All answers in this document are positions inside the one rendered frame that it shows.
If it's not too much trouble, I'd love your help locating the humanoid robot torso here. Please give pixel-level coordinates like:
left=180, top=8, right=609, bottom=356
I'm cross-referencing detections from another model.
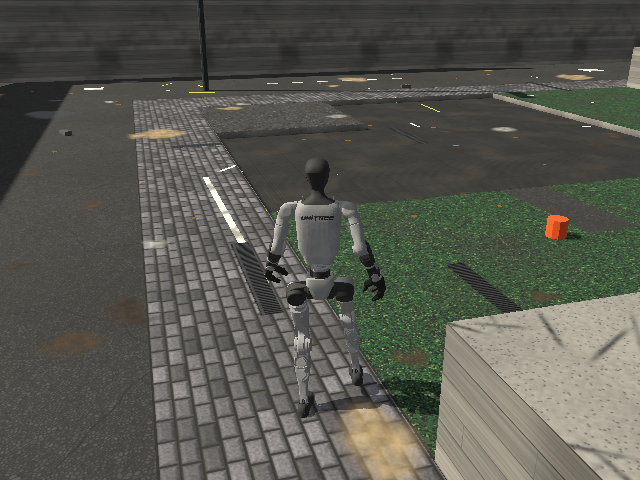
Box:
left=295, top=196, right=342, bottom=300

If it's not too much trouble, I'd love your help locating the right robot upper arm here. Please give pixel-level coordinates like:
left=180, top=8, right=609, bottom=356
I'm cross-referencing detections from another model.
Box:
left=338, top=201, right=369, bottom=257

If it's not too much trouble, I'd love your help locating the left robot forearm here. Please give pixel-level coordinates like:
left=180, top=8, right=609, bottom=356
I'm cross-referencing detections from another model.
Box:
left=266, top=240, right=281, bottom=271

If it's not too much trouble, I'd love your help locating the right robot forearm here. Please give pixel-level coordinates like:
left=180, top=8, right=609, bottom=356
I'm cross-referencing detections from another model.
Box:
left=359, top=240, right=382, bottom=282

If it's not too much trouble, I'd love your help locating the left robot upper arm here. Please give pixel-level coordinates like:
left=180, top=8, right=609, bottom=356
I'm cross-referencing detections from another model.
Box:
left=270, top=201, right=298, bottom=255

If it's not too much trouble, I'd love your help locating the left robot hand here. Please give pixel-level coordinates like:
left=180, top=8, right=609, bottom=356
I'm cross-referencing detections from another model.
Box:
left=265, top=266, right=288, bottom=283

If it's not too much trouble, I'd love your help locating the right robot hand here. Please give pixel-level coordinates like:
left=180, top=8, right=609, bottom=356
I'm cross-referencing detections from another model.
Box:
left=363, top=276, right=386, bottom=301

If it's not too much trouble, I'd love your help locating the right robot shin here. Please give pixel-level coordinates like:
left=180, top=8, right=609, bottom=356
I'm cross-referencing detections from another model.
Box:
left=344, top=311, right=360, bottom=373

